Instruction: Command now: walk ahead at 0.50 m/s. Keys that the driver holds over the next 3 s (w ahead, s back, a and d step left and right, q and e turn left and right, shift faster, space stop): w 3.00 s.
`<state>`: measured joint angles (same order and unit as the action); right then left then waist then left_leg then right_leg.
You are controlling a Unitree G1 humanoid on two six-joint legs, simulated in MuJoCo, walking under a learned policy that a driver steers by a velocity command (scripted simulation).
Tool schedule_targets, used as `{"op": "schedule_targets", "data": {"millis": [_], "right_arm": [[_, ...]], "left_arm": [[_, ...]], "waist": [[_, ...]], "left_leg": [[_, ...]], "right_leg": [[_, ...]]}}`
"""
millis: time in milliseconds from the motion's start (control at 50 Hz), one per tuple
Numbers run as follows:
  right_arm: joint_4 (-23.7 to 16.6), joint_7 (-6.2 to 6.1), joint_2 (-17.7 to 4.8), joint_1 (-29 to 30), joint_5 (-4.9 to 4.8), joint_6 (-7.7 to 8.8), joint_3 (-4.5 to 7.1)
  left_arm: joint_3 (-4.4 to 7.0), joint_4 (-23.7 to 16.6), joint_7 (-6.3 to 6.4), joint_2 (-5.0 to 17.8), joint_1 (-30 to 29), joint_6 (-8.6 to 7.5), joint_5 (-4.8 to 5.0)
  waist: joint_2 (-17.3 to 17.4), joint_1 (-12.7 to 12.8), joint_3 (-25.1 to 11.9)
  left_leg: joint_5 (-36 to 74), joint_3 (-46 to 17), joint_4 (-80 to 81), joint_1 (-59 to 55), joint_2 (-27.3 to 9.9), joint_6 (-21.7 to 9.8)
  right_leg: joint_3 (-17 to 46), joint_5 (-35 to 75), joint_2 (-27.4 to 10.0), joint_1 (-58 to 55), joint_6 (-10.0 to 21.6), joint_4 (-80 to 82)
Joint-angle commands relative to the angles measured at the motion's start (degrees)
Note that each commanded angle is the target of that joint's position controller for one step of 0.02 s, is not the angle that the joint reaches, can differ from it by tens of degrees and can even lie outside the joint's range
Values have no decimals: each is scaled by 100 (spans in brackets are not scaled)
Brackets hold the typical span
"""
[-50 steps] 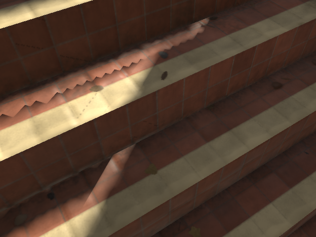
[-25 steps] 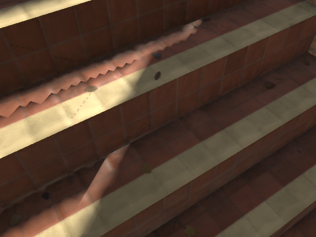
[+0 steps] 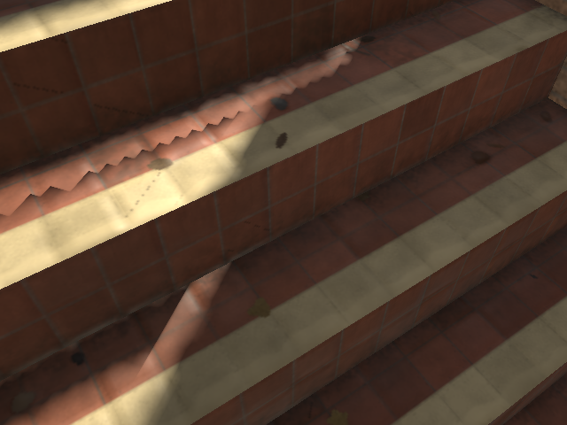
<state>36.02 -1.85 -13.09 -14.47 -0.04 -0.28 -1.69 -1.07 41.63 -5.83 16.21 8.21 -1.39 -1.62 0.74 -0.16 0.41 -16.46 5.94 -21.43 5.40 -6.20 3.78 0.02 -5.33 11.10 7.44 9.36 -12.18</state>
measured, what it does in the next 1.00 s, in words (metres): stands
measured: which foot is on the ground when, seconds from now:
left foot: down 0.00-1.00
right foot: down 0.00-1.00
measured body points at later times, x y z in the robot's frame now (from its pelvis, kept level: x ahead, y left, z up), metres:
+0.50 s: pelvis +0.01 +0.01 +0.00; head +0.03 +0.01 +0.45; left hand +0.19 +0.25 -0.10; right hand +0.16 -0.22 -0.10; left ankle -0.06 +0.15 -0.74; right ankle +0.01 -0.01 -0.74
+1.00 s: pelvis +0.01 +0.01 +0.00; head +0.03 +0.01 +0.45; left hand +0.19 +0.25 -0.10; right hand +0.17 -0.22 -0.10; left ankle -0.06 +0.15 -0.74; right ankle +0.01 -0.01 -0.74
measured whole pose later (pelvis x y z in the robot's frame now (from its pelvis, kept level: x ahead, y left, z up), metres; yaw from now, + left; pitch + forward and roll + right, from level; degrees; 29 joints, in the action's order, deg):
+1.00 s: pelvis +0.01 +0.01 +0.00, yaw +0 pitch +2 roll +0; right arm 35.1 -1.8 -11.8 -12.2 0.2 0.7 -1.8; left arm 0.1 42.5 -5.4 15.0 5.2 -1.6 -1.7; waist 0.4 -0.1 -0.1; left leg -16.5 6.0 -19.8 4.7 -5.6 3.5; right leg 0.5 -6.4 10.5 7.9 8.9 -12.8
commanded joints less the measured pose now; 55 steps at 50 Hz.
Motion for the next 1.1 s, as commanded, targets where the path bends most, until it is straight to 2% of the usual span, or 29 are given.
{"op": "schedule_targets", "data": {"millis": [20,80,100,140,360,380,440,460,500,540,560,580,640,1020,1040,1100], "right_arm": [[-508,13,-456,167,29,138,103],[-499,6,-473,115,9,157,95],[-520,-32,-476,191,-17,158,116],[-539,-42,-481,233,0,162,111],[-565,-27,-409,265,32,175,109],[-545,-4,-428,153,46,167,102],[-536,4,-431,115,34,164,112],[-555,-23,-423,214,22,170,126],[-568,-30,-408,296,28,184,116],[-536,14,-405,183,47,185,106],[-524,26,-401,155,44,183,111],[-534,-1,-398,226,22,186,127],[-530,-13,-406,266,22,193,124],[-524,-7,-380,318,23,188,135],[-502,19,-393,215,36,182,125],[-489,25,-400,167,22,177,131]], "left_arm": [[227,-416,12,721,-374,-107,-17],[231,-379,15,667,-409,-123,3],[221,-432,66,637,-514,-116,3],[217,-430,81,602,-496,-107,-7],[253,-403,87,599,-567,-110,-7],[260,-335,40,587,-468,-123,-10],[276,-313,22,605,-532,-136,1],[273,-367,68,610,-647,-129,7],[251,-370,89,530,-620,-121,-13],[268,-301,20,553,-516,-124,-12],[278,-286,5,585,-530,-130,-2],[278,-341,50,596,-649,-124,7],[266,-355,70,536,-628,-114,-8],[285,-346,55,531,-604,-112,-6],[289,-288,6,517,-507,-124,-11],[302,-266,-12,548,-548,-134,1]], "waist": [[74,33,-437],[25,15,-463],[-77,10,-384],[37,40,-374],[67,-6,-532],[173,-8,-605],[75,-46,-576],[-39,-43,-498],[53,10,-496],[182,6,-626],[103,-18,-639],[-50,-36,-580],[64,2,-569],[52,5,-559],[164,8,-633],[58,-25,-599]], "left_leg": [[-435,-323,188,283,-310,-227],[-423,-367,213,221,-328,-224],[-281,-426,301,264,-417,-223],[-209,-431,338,185,-428,-228],[-16,-403,374,50,-411,-229],[-144,-354,340,-27,-351,-222],[-180,-361,363,36,-349,-214],[-53,-415,414,95,-412,-222],[39,-430,438,32,-432,-228],[-6,-350,347,-65,-363,-219],[-31,-341,330,-29,-349,-211],[79,-393,374,46,-409,-217],[102,-414,420,-15,-434,-228],[91,-393,366,-33,-435,-226],[-33,-343,322,-82,-371,-217],[-98,-349,318,0,-368,-209]], "right_leg": [[1016,1917,-1574,-454,-740,-104],[994,1842,-1551,-402,-701,-103],[1008,1667,-1552,-356,-648,-165],[1016,1618,-1565,-297,-640,-135],[1025,2221,-1629,-407,-630,-236],[1020,2383,-1625,-436,-684,-153],[1001,2580,-1614,-490,-684,-201],[1010,2441,-1621,-441,-635,-283],[1019,2233,-1633,-363,-642,-205],[1009,2440,-1637,-423,-696,-120],[1000,2556,-1634,-482,-700,-144],[1002,2477,-1636,-477,-642,-248],[1007,2220,-1636,-391,-643,-199],[1043,2079,-1642,-381,-655,-101],[1036,2236,-1638,-429,-707,-13],[1021,2360,-1623,-483,-708,-46]]}}
Next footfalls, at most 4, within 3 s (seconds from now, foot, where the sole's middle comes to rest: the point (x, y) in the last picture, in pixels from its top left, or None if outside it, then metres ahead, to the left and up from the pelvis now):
none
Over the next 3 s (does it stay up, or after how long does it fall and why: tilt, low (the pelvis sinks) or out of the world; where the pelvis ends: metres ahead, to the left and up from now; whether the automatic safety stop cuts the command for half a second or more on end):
stays up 0.01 0.01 0.00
